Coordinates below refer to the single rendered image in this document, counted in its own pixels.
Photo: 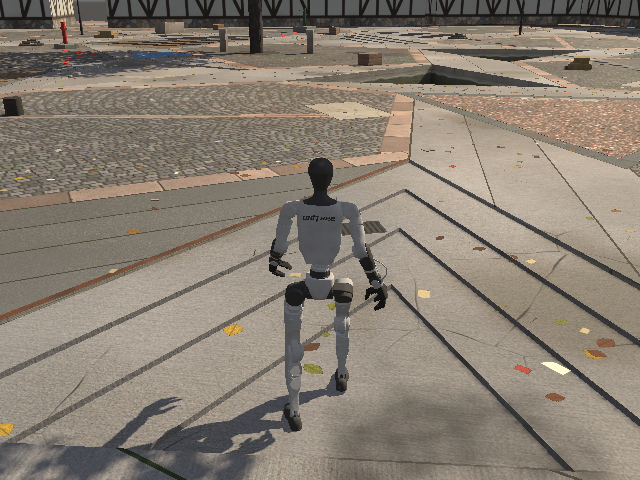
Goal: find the right robot upper arm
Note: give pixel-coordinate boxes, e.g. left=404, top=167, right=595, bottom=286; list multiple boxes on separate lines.
left=341, top=201, right=368, bottom=259

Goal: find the robot left forearm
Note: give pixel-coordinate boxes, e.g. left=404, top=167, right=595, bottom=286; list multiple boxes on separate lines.
left=269, top=238, right=284, bottom=266

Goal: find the robot right hand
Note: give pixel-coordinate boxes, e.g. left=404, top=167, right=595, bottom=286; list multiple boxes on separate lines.
left=365, top=283, right=388, bottom=311

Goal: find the robot right shin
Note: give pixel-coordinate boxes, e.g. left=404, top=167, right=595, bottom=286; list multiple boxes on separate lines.
left=336, top=316, right=350, bottom=378

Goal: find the left robot upper arm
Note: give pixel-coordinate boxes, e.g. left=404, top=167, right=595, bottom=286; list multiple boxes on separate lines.
left=273, top=200, right=300, bottom=253

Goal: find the humanoid robot torso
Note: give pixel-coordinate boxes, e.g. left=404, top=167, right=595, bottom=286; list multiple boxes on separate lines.
left=297, top=196, right=344, bottom=300

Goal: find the robot left hand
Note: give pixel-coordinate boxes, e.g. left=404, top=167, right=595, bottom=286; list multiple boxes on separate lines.
left=269, top=260, right=292, bottom=277

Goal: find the robot right forearm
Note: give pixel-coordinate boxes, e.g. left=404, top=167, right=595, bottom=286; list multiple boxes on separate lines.
left=359, top=243, right=384, bottom=289

